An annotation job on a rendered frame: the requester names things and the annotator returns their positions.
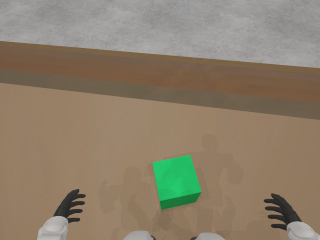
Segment robot left hand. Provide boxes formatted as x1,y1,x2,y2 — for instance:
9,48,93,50
53,189,86,223

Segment robot right forearm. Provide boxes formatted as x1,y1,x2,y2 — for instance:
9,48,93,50
286,221,320,240

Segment carton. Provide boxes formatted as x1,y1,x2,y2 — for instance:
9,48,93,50
153,155,202,210

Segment robot right hand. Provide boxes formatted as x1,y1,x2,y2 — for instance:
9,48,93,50
264,193,302,231

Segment left robot thigh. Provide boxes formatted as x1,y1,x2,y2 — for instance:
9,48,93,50
123,230,153,240

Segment robot left forearm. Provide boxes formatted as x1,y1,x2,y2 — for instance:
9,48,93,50
37,216,68,240

